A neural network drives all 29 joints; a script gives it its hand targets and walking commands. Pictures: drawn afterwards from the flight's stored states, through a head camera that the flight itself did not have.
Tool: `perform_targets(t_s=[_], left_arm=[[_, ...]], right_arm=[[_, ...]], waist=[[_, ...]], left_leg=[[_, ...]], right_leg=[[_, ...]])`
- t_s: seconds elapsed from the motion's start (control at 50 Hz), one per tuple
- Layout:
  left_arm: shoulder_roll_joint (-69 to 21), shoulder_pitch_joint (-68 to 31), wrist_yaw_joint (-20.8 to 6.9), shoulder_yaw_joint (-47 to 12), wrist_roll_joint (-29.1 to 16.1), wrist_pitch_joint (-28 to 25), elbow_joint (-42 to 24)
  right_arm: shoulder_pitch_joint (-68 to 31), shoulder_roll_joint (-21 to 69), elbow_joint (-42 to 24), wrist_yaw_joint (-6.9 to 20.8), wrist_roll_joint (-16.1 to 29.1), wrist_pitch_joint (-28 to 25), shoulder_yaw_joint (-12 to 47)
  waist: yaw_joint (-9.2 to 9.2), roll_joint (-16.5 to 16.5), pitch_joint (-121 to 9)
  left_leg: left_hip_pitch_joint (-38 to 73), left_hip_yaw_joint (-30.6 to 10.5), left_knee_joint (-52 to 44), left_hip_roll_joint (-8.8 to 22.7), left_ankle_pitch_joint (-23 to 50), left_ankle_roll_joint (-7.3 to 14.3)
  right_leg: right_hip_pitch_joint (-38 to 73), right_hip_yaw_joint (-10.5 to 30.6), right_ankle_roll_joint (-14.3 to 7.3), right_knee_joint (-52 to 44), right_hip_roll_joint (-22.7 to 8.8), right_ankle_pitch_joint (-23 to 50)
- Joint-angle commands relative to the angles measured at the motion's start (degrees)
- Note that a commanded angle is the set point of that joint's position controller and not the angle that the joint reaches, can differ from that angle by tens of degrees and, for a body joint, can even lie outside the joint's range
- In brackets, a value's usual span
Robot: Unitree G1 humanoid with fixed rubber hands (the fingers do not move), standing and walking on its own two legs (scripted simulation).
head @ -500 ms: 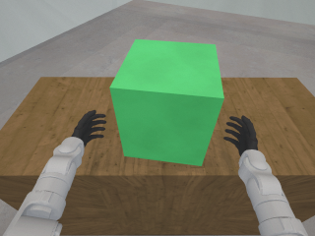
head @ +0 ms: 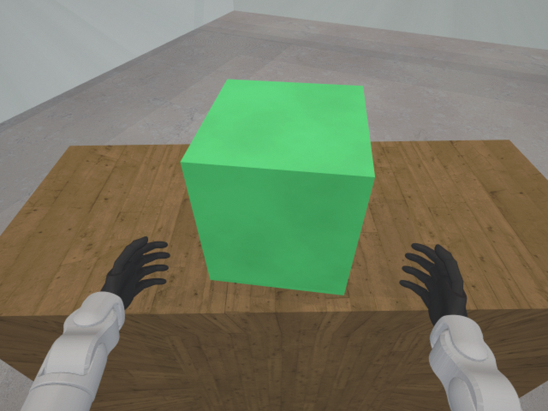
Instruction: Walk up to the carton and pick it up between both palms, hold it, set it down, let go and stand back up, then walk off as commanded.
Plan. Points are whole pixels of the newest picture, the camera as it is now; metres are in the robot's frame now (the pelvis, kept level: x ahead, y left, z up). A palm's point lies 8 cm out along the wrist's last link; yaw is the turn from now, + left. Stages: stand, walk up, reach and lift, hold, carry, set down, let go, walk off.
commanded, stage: set down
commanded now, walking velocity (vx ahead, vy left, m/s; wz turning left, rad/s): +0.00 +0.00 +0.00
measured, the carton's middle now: (284, 185) +0.49 -0.02 +0.07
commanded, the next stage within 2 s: none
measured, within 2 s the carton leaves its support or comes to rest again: neither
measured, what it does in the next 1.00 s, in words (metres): stands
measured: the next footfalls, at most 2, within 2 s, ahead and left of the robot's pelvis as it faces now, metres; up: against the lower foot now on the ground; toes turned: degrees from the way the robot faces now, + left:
none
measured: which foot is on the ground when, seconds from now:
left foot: down 0.00-1.00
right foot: down 0.00-1.00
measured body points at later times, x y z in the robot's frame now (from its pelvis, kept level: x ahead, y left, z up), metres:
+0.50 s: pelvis +0.01 +0.00 +0.00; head -0.01 +0.01 +0.45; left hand +0.25 +0.25 +0.03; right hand +0.18 -0.21 +0.05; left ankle +0.01 +0.11 -0.74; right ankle +0.02 -0.11 -0.74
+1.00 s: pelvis +0.01 +0.00 +0.00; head +0.02 +0.00 +0.45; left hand +0.24 +0.24 +0.01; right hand +0.19 -0.22 +0.03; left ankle +0.01 +0.11 -0.74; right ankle +0.02 -0.11 -0.74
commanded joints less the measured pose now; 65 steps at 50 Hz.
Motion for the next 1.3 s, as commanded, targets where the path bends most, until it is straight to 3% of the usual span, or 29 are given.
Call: perform_targets(t_s=[0.0, 0.2, 0.38, 0.62, 0.94, 1.28], left_arm=[[12.2, -4.9, -0.8, 13.8, 0.4, -1.8, -23.7], [11.5, 7.8, -1.0, 15.1, 0.3, -3.2, -30.8], [11.1, 14.2, 0.1, 12.7, 0.1, -6.8, -31.8], [8.7, 17.4, 0.7, 10.4, 1.5, -7.6, -30.1], [5.8, 22.6, 0.9, 10.0, 4.6, -9.1, -25.2], [2.7, 20.6, 1.5, 6.7, 6.5, -8.1, -16.5]], right_arm=[[-1.6, -3.5, -19.6, -1.1, -0.9, -2.1, 0.7], [11.5, -2.0, -29.3, -1.1, -2.5, -2.3, 2.3], [17.9, -1.6, -31.3, 0.0, -3.6, -2.7, 2.7], [19.1, -2.5, -26.8, 1.9, -4.4, -2.5, 1.2], [21.0, -3.9, -20.7, 3.8, -6.6, -7.4, 1.2], [16.3, -3.2, -11.3, 6.3, -9.2, -11.0, 0.6]], waist=[[7.93, 1.3, -7.0], [10.05, 1.0, -2.3], [11.60, 2.2, 0.2], [9.78, 2.5, 2.8], [9.19, 1.6, -0.1], [8.06, 0.5, 2.6]], left_leg=[[10.6, 1.0, -5.1, -1.1, 12.1, -0.7], [10.9, 1.2, -6.0, -0.5, 10.7, -0.6], [9.8, 1.7, -7.6, 0.2, 6.8, -0.1], [8.7, 1.3, -7.8, 0.7, 4.9, -0.3], [11.8, 1.5, -4.9, 0.1, 13.7, -1.5], [8.4, 2.6, -6.4, -0.2, 6.9, -1.0]], right_leg=[[9.4, 4.0, -0.5, -5.0, -2.1, 7.2], [7.4, 4.7, -1.0, -6.6, -2.5, 4.1], [6.2, 4.5, -1.9, -7.3, -2.5, -1.5], [6.0, 4.4, -2.3, -6.8, -2.0, -2.2], [6.2, 3.9, -1.6, -5.9, -0.8, 5.6], [6.1, 3.1, -1.3, -6.3, -0.5, 1.1]])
